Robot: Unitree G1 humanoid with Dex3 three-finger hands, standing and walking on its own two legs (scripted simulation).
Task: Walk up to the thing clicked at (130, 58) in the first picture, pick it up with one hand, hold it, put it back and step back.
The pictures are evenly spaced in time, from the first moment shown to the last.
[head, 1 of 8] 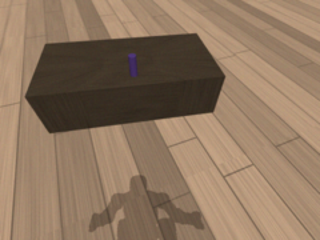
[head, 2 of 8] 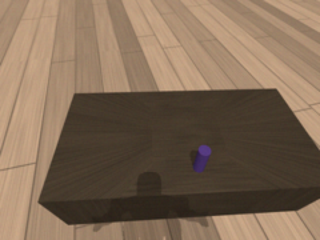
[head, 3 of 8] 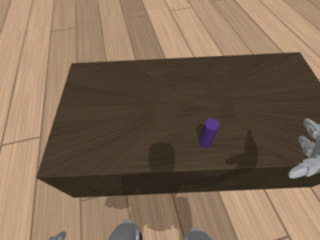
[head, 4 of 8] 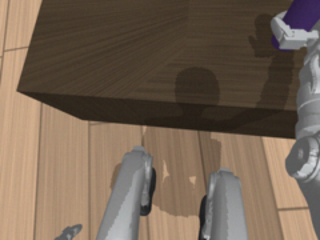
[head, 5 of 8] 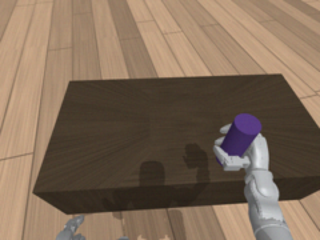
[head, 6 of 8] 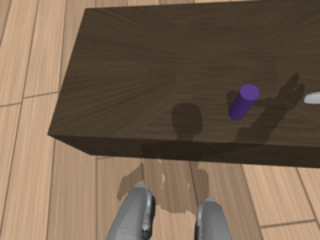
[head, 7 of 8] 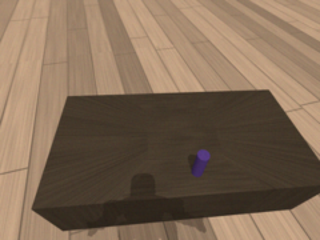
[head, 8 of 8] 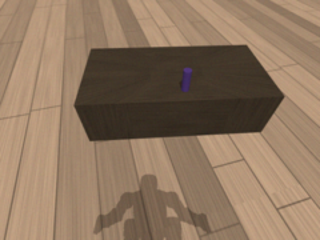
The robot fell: no
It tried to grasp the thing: yes
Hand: right
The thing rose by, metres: 0.35
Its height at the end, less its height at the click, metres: +0.00
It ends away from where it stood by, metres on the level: 0.02
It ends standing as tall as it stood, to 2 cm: yes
